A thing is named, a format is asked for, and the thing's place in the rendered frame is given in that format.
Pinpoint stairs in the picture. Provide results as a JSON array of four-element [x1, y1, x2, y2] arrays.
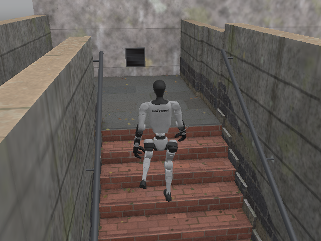
[[98, 125, 253, 241]]

